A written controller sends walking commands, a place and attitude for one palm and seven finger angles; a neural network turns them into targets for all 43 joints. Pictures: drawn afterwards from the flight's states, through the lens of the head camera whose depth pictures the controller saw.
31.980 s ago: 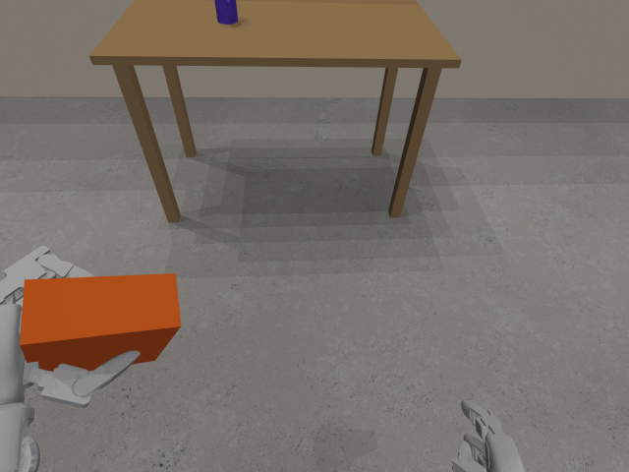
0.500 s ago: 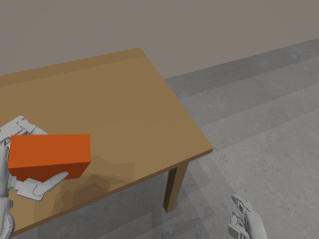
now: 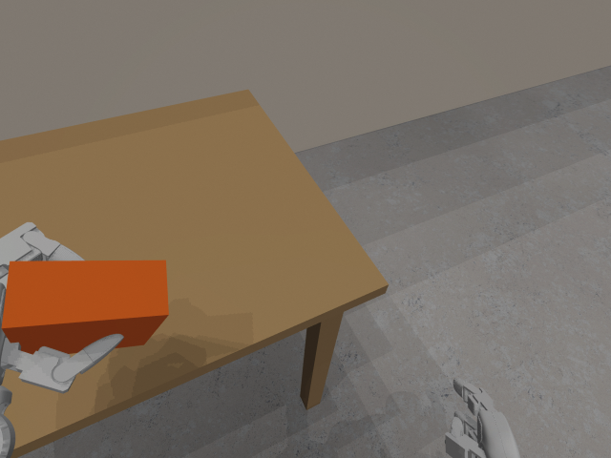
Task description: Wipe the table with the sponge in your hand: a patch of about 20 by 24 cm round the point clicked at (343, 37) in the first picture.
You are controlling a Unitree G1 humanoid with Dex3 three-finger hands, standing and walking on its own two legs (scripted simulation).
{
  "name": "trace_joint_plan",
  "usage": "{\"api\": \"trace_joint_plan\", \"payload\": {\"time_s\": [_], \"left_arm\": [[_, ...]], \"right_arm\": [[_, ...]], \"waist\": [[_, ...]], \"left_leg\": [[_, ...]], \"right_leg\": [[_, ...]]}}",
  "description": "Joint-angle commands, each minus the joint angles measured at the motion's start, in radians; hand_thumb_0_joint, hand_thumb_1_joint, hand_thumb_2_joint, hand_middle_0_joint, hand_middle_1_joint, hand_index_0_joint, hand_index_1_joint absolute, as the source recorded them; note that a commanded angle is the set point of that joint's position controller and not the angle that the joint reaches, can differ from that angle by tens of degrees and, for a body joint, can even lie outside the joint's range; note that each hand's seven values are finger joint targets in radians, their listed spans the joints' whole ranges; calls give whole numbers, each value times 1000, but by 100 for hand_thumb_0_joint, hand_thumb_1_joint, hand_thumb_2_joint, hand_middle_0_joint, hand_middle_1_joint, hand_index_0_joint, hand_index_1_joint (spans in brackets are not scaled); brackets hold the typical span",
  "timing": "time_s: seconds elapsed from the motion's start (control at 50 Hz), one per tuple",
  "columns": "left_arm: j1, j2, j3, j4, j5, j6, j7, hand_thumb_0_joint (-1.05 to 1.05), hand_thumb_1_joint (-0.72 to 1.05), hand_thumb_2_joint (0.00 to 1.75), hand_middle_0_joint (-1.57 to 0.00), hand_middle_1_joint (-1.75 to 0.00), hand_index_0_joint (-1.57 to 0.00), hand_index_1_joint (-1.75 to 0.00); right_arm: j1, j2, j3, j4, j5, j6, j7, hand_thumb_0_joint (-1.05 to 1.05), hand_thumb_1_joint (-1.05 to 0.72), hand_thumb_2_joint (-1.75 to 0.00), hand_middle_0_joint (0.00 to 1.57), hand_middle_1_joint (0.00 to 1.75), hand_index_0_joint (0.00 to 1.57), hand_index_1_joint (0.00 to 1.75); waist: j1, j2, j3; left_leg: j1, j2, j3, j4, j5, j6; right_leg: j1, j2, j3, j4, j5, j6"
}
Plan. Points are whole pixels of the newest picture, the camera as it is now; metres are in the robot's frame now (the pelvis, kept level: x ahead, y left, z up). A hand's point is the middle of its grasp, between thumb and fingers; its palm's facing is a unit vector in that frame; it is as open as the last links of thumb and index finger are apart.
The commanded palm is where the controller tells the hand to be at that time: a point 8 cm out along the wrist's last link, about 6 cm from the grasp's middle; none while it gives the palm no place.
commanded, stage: come to a stop and stand still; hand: left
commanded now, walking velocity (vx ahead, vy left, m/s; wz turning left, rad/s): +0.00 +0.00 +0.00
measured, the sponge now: (112, 310) +0.23 +0.21 +0.14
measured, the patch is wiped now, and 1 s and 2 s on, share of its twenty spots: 0.00 0.00 0.00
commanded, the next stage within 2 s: look again from close up in 1.00 s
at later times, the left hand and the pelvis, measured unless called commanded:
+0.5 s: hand out of the picture +0.19 +0.33 +0.15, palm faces +0.43 -0.82 -0.38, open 9.5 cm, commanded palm +0.13 +0.34 +0.18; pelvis -0.02 +0.05 +0.00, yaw +3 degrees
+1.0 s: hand out of the picture +0.18 +0.36 +0.16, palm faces +0.39 -0.83 -0.40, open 9.5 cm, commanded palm +0.12 +0.39 +0.18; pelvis -0.03 +0.10 +0.01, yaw +2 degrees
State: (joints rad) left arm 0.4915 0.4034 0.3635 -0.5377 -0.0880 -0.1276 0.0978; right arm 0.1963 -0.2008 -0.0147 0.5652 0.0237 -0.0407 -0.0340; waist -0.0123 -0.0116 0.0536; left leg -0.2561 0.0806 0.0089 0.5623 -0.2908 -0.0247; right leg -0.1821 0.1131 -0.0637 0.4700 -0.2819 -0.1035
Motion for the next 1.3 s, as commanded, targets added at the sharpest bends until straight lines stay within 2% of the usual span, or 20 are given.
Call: {"api": "trace_joint_plan", "payload": {"time_s": [0.0,0.02,0.04,0.08,0.12,0.16,0.2,0.22,0.28,0.3,0.32,0.4,0.42,0.5,0.62,0.8,0.88,1.0,1.02,1.28], "left_arm": [[-912,892,357,-424,-22,-210,44,0,10,130,-120,-160,-120,-160],[-565,407,361,-25,6,-168,27,0,10,130,-120,-160,-120,-160],[-387,339,269,96,7,-139,27,0,10,130,-120,-160,-120,-160],[-273,318,238,54,-5,-161,16,0,10,130,-120,-160,-120,-160],[-119,204,141,60,-15,-167,6,0,10,130,-120,-160,-120,-160],[-60,178,108,20,-23,-179,15,0,10,130,-120,-160,-120,-160],[-69,223,132,7,-21,-186,31,0,10,130,-120,-160,-120,-160],[-91,191,110,-32,-19,-196,31,0,10,130,-120,-160,-120,-160],[-180,254,154,-80,-9,-212,48,0,10,130,-120,-160,-120,-160],[-227,322,194,-91,-4,-208,56,0,10,130,-120,-160,-120,-160],[-237,266,153,-90,-1,-208,54,0,10,130,-120,-160,-120,-160],[-256,288,146,-122,4,-198,68,0,10,130,-120,-160,-120,-160],[-250,237,110,-135,4,-198,65,0,10,130,-120,-160,-120,-160],[-184,221,104,-113,5,-190,70,0,10,130,-120,-160,-120,-160],[-155,155,80,-97,13,-180,58,0,10,130,-120,-160,-120,-160],[-179,208,121,-169,22,-179,48,0,10,130,-120,-160,-120,-160],[-148,183,109,-178,15,-177,40,0,10,130,-120,-160,-120,-160],[-103,199,137,-166,21,-162,40,0,10,130,-120,-160,-120,-160],[-101,142,93,-175,20,-167,32,0,10,130,-120,-160,-120,-160],[-91,157,103,-179,20,-147,25,0,10,130,-120,-160,-120,-160]], "right_arm": [[71,-159,103,-208,46,-50,-94,0,-90,-90,20,30,20,30],[-40,-57,-14,-155,32,-101,-63,0,-90,-90,20,30,20,30],[-43,-129,-3,-129,-11,-117,-33,0,-90,-90,20,30,20,30],[-10,-155,-17,-128,-15,-143,1,0,-90,-90,20,30,20,30],[2,-158,-19,-128,-5,-162,30,0,-90,-90,20,30,20,30],[-16,-165,-22,-128,2,-187,48,0,-90,-90,20,30,20,30],[-41,-177,-21,-114,5,-203,50,0,-90,-90,20,30,20,30],[-24,-166,-19,-122,3,-207,46,0,-90,-90,20,30,20,30],[-39,-177,-20,-116,-7,-217,33,0,-90,-90,20,30,20,30],[-58,-188,-19,-103,-8,-210,29,0,-90,-90,20,30,20,30],[-48,-169,-19,-101,-10,-204,24,0,-90,-90,20,30,20,30],[-65,-183,-22,-90,-8,-199,31,0,-90,-90,20,30,20,30],[-53,-168,-22,-91,-8,-194,32,0,-90,-90,20,30,20,30],[-70,-181,-28,-89,-4,-191,43,0,-90,-90,20,30,20,30],[-73,-162,-35,-103,-7,-158,41,0,-90,-90,20,30,20,30],[-106,-165,-32,-126,-9,-152,43,0,-90,-90,20,30,20,30],[-90,-152,-31,-132,-12,-156,40,0,-90,-90,20,30,20,30],[-105,-157,-30,-128,-6,-151,34,0,-90,-90,20,30,20,30],[-93,-143,-25,-129,-12,-147,33,0,-90,-90,20,30,20,30],[-95,-145,-24,-150,-6,-145,12,0,-90,-90,20,30,20,30]], "waist": [[-27,223,-81],[20,124,-110],[34,125,-70],[51,0,-171],[64,-34,-209],[77,-45,-206],[77,-21,-211],[71,-37,-205],[61,-32,-192],[56,12,-197],[51,19,-193],[48,119,-189],[48,116,-188],[48,144,-187],[44,87,-167],[46,157,-192],[44,92,-205],[43,117,-214],[41,103,-207],[28,90,-171]], "left_leg": [[68,-30,-19,-129,241,66],[59,35,-31,-57,192,50],[72,-10,-11,-36,155,48],[14,-42,1,0,123,54],[18,-43,3,-22,186,62],[27,-42,-3,-38,234,65],[66,-39,-13,-57,237,69],[51,-36,-26,-68,242,64],[42,-50,-54,-69,216,54],[59,-48,-65,-78,185,56],[46,-45,-68,-88,180,55],[54,-42,-104,-116,149,53],[41,-36,-107,-128,160,52],[49,-24,-133,-159,172,49],[41,15,-163,-212,197,23],[42,43,-200,-256,131,7],[51,35,-179,-230,192,1],[89,35,-159,-230,237,-12],[78,38,-153,-230,237,-12],[48,17,-125,-227,122,23]], "right_leg": [[52,-137,59,-119,164,130],[-121,-169,102,-96,18,90],[-121,-163,170,-125,129,68],[-18,-212,213,-121,232,87],[26,-216,167,-72,352,96],[29,-216,140,-59,402,113],[-13,-203,138,-50,372,114],[1,-203,126,-49,354,104],[-8,-211,148,-71,292,79],[-32,-205,159,-72,232,73],[-11,-210,141,-75,220,71],[-12,-199,133,-70,174,62],[13,-201,105,-64,189,67],[5,-183,93,-40,186,69],[-1,-173,54,-36,162,82],[0,-164,60,-4,104,87],[17,-180,57,-32,139,85],[19,-177,65,-39,149,85],[26,-178,52,-53,153,85],[52,-190,88,-114,168,82]]}}
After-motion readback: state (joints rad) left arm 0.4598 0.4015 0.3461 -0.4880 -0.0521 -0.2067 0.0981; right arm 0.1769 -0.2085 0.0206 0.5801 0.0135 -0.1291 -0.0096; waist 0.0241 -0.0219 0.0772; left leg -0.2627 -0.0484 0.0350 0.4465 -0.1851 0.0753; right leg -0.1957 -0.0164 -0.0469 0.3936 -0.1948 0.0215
